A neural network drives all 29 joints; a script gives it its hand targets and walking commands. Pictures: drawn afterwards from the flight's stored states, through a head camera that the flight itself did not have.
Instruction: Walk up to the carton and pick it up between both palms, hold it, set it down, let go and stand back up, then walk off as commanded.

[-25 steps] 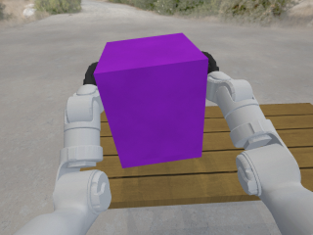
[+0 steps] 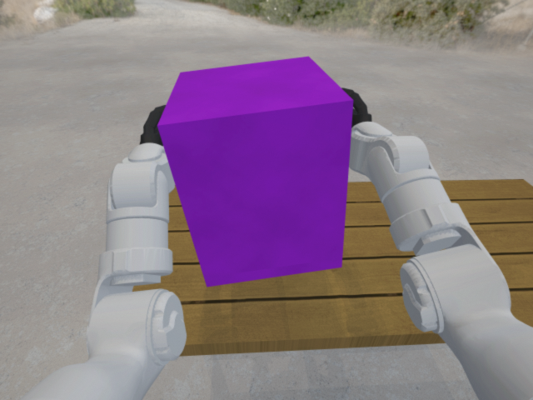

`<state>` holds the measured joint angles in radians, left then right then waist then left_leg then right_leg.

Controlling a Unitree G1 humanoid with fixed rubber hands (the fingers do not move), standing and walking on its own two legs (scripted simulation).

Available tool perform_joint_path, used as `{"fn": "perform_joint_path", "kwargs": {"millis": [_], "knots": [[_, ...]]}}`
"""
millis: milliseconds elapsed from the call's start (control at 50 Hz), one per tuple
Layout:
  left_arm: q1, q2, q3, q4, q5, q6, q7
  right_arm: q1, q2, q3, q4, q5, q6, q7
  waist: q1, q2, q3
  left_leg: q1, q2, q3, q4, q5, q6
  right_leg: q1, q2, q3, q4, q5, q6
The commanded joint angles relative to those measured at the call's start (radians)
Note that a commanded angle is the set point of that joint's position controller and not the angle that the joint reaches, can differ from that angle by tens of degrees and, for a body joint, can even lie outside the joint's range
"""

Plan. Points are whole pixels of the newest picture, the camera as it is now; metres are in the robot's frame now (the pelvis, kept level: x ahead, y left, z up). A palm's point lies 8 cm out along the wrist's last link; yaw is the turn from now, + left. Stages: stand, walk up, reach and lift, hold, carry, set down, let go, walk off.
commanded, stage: hold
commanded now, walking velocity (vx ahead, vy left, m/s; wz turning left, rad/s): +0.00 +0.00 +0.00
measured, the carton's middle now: (259, 167) +0.37 +0.00 +0.23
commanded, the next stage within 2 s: none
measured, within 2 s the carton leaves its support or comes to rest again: neither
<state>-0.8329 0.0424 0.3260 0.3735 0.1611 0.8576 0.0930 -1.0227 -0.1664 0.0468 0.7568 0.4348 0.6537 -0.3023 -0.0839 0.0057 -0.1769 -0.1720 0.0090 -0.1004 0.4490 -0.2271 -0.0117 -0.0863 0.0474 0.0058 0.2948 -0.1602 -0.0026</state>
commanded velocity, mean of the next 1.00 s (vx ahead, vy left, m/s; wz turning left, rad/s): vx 0.00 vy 0.00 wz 0.00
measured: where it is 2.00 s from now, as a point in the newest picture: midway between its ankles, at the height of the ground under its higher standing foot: outside the picture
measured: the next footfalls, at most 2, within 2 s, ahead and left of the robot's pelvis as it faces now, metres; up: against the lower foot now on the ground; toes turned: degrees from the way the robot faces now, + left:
none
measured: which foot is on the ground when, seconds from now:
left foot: down 0.00-1.00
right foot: down 0.00-1.00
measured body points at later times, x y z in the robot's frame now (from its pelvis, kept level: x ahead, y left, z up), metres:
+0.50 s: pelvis +0.00 +0.00 +0.00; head -0.09 +0.01 +0.44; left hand +0.38 +0.15 +0.26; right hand +0.39 -0.14 +0.28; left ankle +0.01 +0.12 -0.75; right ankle +0.00 -0.12 -0.75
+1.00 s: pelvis +0.00 +0.00 +0.00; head -0.09 +0.01 +0.44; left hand +0.38 +0.15 +0.26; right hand +0.38 -0.14 +0.27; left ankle +0.01 +0.12 -0.75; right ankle +0.00 -0.12 -0.75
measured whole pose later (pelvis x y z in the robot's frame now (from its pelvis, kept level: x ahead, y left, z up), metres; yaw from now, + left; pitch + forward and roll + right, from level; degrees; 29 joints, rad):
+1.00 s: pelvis +0.00 +0.00 +0.00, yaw -1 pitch -2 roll -2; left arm -0.85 0.04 0.34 0.38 0.16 0.86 0.10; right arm -1.03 -0.17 0.07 0.75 0.44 0.66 -0.30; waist -0.07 0.03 -0.19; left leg -0.19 0.01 -0.09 0.44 -0.22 -0.01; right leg -0.11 0.05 0.02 0.30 -0.15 0.00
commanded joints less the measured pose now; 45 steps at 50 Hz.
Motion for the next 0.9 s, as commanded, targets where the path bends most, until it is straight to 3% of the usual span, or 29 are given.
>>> {"fn": "perform_joint_path", "kwargs": {"millis": [0, 60, 80, 100, 120, 140, 160, 220, 240, 260, 280, 300, 320, 340, 360, 380, 400, 460, 480, 560, 580, 620, 640, 680, 700, 760, 840, 860, 880], "knots": [[-1.014, -0.662, -0.475, -0.228, -0.192, -0.094, -0.140, -0.867, 0.734, 0.205, -0.358, 0.187, -0.023, 0.139, -0.020, 0.110, -0.385, 0.159, -0.050, 0.046, -0.044, 0.348, -0.082, 0.090, 0.047, -0.010, -0.020, 0.248, 0.046], [-1.010, -0.656, -0.487, -0.266, -0.196, -0.094, -0.138, -0.904, 0.751, 0.238, -0.437, 0.203, -0.032, 0.143, 0.008, 0.087, -0.437, 0.160, -0.044, 0.036, -0.030, 0.376, -0.071, 0.103, 0.047, -0.007, -0.009, 0.276, 0.047], [-1.016, -0.628, -0.447, -0.254, -0.175, -0.094, -0.138, -0.872, 0.755, 0.235, -0.395, 0.190, -0.020, 0.144, 0.018, 0.067, -0.408, 0.162, -0.046, 0.041, -0.040, 0.376, -0.066, 0.107, 0.048, -0.008, -0.012, 0.281, 0.053], [-1.006, -0.635, -0.444, -0.212, -0.173, -0.087, -0.144, -0.880, 0.743, 0.228, -0.379, 0.184, -0.016, 0.145, 0.000, 0.063, -0.380, 0.147, -0.047, 0.042, -0.047, 0.334, -0.067, 0.105, 0.048, -0.005, -0.019, 0.234, 0.045], [-1.008, -0.638, -0.455, -0.231, -0.181, -0.095, -0.143, -0.894, 0.759, 0.240, -0.416, 0.188, -0.027, 0.146, 0.017, 0.057, -0.411, 0.150, -0.050, 0.048, -0.046, 0.338, -0.066, 0.108, 0.046, -0.003, -0.017, 0.238, 0.048], [-1.020, -0.624, -0.436, -0.198, -0.160, -0.087, -0.140, -0.889, 0.736, 0.213, -0.329, 0.174, -0.014, 0.151, 0.016, 0.074, -0.335, 0.116, -0.048, 0.048, -0.059, 0.272, -0.064, 0.083, 0.045, -0.005, -0.029, 0.177, 0.043], [-1.008, -0.635, -0.440, -0.207, -0.166, -0.090, -0.144, -0.880, 0.748, 0.205, -0.350, 0.172, -0.022, 0.154, 0.001, 0.061, -0.362, 0.128, -0.049, 0.047, -0.069, 0.262, -0.060, 0.088, 0.044, -0.008, -0.025, 0.176, 0.044], [-1.046, -0.631, -0.453, -0.166, -0.182, -0.099, -0.141, -0.926, 0.751, 0.200, -0.352, 0.156, -0.030, 0.159, 0.011, 0.053, -0.369, 0.106, -0.047, 0.054, -0.072, 0.215, -0.053, 0.058, 0.040, -0.006, -0.029, 0.125, 0.044], [-1.049, -0.650, -0.442, -0.190, -0.185, -0.103, -0.138, -0.943, 0.769, 0.217, -0.382, 0.169, -0.034, 0.163, 0.030, 0.060, -0.421, 0.128, -0.041, 0.050, -0.069, 0.239, -0.049, 0.074, 0.046, -0.005, -0.022, 0.141, 0.043], [-1.061, -0.654, -0.476, -0.224, -0.209, -0.114, -0.134, -0.962, 0.789, 0.238, -0.438, 0.175, -0.047, 0.158, 0.032, 0.032, -0.479, 0.132, -0.041, 0.044, -0.051, 0.276, -0.046, 0.097, 0.047, -0.003, -0.018, 0.186, 0.048], [-1.052, -0.640, -0.450, -0.198, -0.197, -0.110, -0.133, -0.954, 0.787, 0.239, -0.411, 0.170, -0.041, 0.157, 0.045, 0.024, -0.451, 0.130, -0.045, 0.046, -0.054, 0.268, -0.043, 0.094, 0.047, -0.004, -0.020, 0.183, 0.051], [-1.041, -0.618, -0.431, -0.145, -0.187, -0.107, -0.138, -0.951, 0.774, 0.221, -0.380, 0.161, -0.036, 0.156, 0.023, -0.006, -0.407, 0.131, -0.048, 0.050, -0.052, 0.271, -0.040, 0.091, 0.040, -0.001, -0.028, 0.196, 0.057], [-1.042, -0.617, -0.411, -0.148, -0.173, -0.108, -0.142, -0.982, 0.792, 0.232, -0.403, 0.169, -0.041, 0.150, 0.043, 0.001, -0.431, 0.141, -0.048, 0.052, -0.049, 0.288, -0.034, 0.094, 0.041, -0.002, -0.020, 0.217, 0.056], [-1.043, -0.638, -0.431, -0.178, -0.192, -0.113, -0.142, -0.937, 0.785, 0.222, -0.387, 0.172, -0.037, 0.145, 0.026, 0.024, -0.452, 0.162, -0.050, 0.051, -0.041, 0.318, -0.044, 0.099, 0.042, 0.002, -0.020, 0.244, 0.053], [-1.014, -0.639, -0.419, -0.123, -0.179, -0.100, -0.146, -0.933, 0.753, 0.203, -0.362, 0.168, -0.032, 0.142, 0.017, 0.021, -0.372, 0.140, -0.048, 0.045, -0.052, 0.279, -0.039, 0.069, 0.043, 0.006, -0.036, 0.203, 0.052], [-1.007, -0.642, -0.434, -0.117, -0.187, -0.102, -0.155, -0.916, 0.743, 0.189, -0.345, 0.151, -0.026, 0.139, -0.015, 0.015, -0.370, 0.129, -0.050, 0.051, -0.059, 0.267, -0.049, 0.084, 0.046, 0.001, -0.037, 0.205, 0.053], [-1.025, -0.651, -0.445, -0.147, -0.195, -0.103, -0.158, -0.902, 0.749, 0.184, -0.335, 0.154, -0.027, 0.140, -0.020, 0.048, -0.383, 0.142, -0.052, 0.055, -0.059, 0.268, -0.055, 0.077, 0.041, 0.001, -0.028, 0.201, 0.054], [-0.995, -0.647, -0.436, -0.132, -0.193, -0.106, -0.155, -0.947, 0.767, 0.220, -0.414, 0.170, -0.033, 0.135, 0.007, 0.012, -0.402, 0.136, -0.052, 0.044, -0.048, 0.284, -0.044, 0.096, 0.040, 0.006, -0.029, 0.222, 0.053], [-1.033, -0.647, -0.448, -0.159, -0.209, -0.109, -0.153, -0.941, 0.767, 0.217, -0.408, 0.177, -0.033, 0.133, -0.020, 0.033, -0.437, 0.133, -0.060, 0.048, -0.046, 0.289, -0.046, 0.112, 0.037, 0.005, -0.024, 0.244, 0.053], [-1.007, -0.662, -0.458, -0.206, -0.204, -0.103, -0.156, -0.911, 0.760, 0.220, -0.431, 0.186, -0.026, 0.127, -0.009, 0.064, -0.454, 0.165, -0.052, 0.043, -0.032, 0.362, -0.058, 0.115, 0.046, 0.005, -0.015, 0.288, 0.052], [-1.005, -0.634, -0.444, -0.178, -0.190, -0.097, -0.158, -0.873, 0.731, 0.197, -0.352, 0.184, -0.013, 0.124, -0.024, 0.081, -0.387, 0.149, -0.054, 0.054, -0.038, 0.354, -0.067, 0.099, 0.043, 0.001, -0.019, 0.270, 0.052], [-1.036, -0.629, -0.436, -0.191, -0.179, -0.096, -0.159, -0.883, 0.747, 0.200, -0.345, 0.191, -0.015, 0.133, -0.010, 0.084, -0.361, 0.140, -0.049, 0.046, -0.047, 0.316, -0.063, 0.093, 0.039, 0.004, -0.023, 0.246, 0.052], [-1.030, -0.635, -0.464, -0.218, -0.194, -0.102, -0.163, -0.869, 0.744, 0.193, -0.353, 0.183, -0.015, 0.133, -0.021, 0.108, -0.388, 0.135, -0.053, 0.048, -0.045, 0.329, -0.073, 0.103, 0.043, 0.002, -0.019, 0.250, 0.048], [-1.042, -0.619, -0.442, -0.209, -0.179, -0.097, -0.160, -0.895, 0.764, 0.220, -0.376, 0.186, -0.018, 0.136, 0.009, 0.083, -0.383, 0.114, -0.055, 0.049, -0.050, 0.306, -0.057, 0.108, 0.038, 0.004, -0.015, 0.234, 0.052], [-1.046, -0.618, -0.448, -0.223, -0.186, -0.096, -0.156, -0.902, 0.767, 0.212, -0.384, 0.189, -0.017, 0.138, -0.002, 0.086, -0.398, 0.119, -0.059, 0.050, -0.050, 0.307, -0.059, 0.115, 0.038, 0.001, -0.016, 0.246, 0.054], [-1.044, -0.633, -0.432, -0.212, -0.179, -0.096, -0.147, -0.954, 0.780, 0.236, -0.423, 0.204, -0.026, 0.143, 0.038, 0.076, -0.416, 0.129, -0.049, 0.045, -0.048, 0.318, -0.053, 0.108, 0.044, -0.001, -0.017, 0.226, 0.049], [-1.050, -0.650, -0.470, -0.219, -0.203, -0.103, -0.144, -0.909, 0.773, 0.221, -0.385, 0.182, -0.026, 0.146, -0.003, 0.070, -0.442, 0.159, -0.048, 0.044, -0.039, 0.329, -0.067, 0.099, 0.047, 0.000, -0.018, 0.239, 0.047], [-1.034, -0.638, -0.453, -0.197, -0.197, -0.102, -0.147, -0.926, 0.784, 0.236, -0.402, 0.187, -0.028, 0.142, 0.016, 0.036, -0.437, 0.141, -0.052, 0.047, -0.044, 0.297, -0.058, 0.102, 0.044, 0.001, -0.020, 0.234, 0.056], [-1.072, -0.647, -0.484, -0.275, -0.221, -0.114, -0.142, -0.933, 0.807, 0.258, -0.443, 0.200, -0.035, 0.143, 0.021, 0.049, -0.524, 0.155, -0.047, 0.047, -0.030, 0.344, -0.056, 0.121, 0.047, 0.003, -0.002, 0.271, 0.056]]}}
